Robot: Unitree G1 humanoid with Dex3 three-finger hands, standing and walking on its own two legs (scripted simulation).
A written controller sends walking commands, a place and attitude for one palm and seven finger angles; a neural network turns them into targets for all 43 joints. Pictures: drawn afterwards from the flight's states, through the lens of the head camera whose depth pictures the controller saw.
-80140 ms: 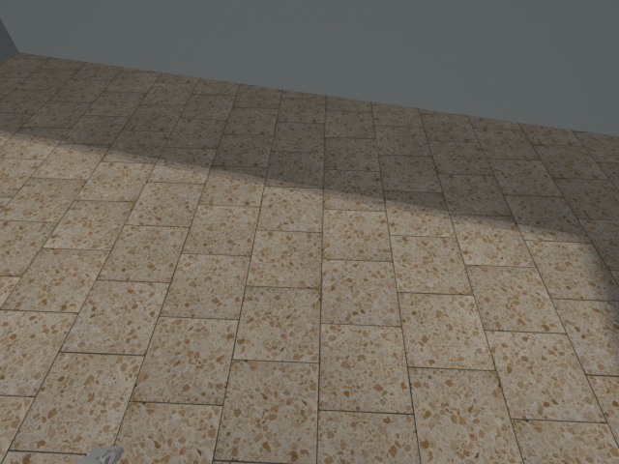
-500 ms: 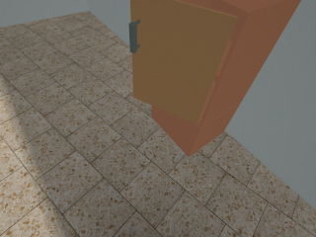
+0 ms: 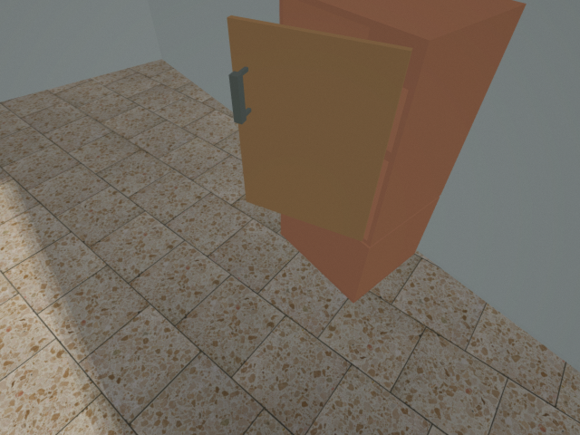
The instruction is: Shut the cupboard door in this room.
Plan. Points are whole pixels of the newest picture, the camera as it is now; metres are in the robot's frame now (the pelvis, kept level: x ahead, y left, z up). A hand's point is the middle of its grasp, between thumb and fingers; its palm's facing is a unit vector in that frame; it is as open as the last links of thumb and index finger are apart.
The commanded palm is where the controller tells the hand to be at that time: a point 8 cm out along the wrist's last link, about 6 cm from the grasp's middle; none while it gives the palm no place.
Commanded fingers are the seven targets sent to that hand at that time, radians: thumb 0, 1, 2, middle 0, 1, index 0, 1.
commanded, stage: let the arm hang, fingers relaxed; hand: left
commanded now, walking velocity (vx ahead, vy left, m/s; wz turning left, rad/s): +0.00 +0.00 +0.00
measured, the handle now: (242, 95) +0.88 +0.17 +0.04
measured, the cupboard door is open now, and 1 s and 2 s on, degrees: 26 26 26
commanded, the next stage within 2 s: look to check the result in 0.24 s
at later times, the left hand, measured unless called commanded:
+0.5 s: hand out of the picture -0.04 +0.16 -0.18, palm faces +0.03 -0.98 -0.17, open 7.3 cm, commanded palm none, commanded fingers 0.00 0.90 0.90 -0.20 -0.30 -0.20 -0.30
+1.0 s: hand out of the picture -0.01 +0.15 -0.18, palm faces +0.04 -0.99 -0.16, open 7.3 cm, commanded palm none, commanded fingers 0.00 0.90 0.90 -0.20 -0.30 -0.20 -0.30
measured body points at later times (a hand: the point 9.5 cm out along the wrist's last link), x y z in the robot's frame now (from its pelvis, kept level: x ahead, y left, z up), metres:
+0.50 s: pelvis +0.00 +0.00 +0.00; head +0.01 +0.00 +0.45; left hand -0.04 +0.21 -0.16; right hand -0.03 -0.21 -0.16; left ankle +0.04 +0.09 -0.74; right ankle -0.01 -0.12 -0.74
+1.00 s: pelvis +0.01 -0.01 +0.00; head +0.02 +0.00 +0.45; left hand -0.01 +0.20 -0.16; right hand +0.00 -0.22 -0.16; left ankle +0.04 +0.09 -0.74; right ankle -0.01 -0.12 -0.74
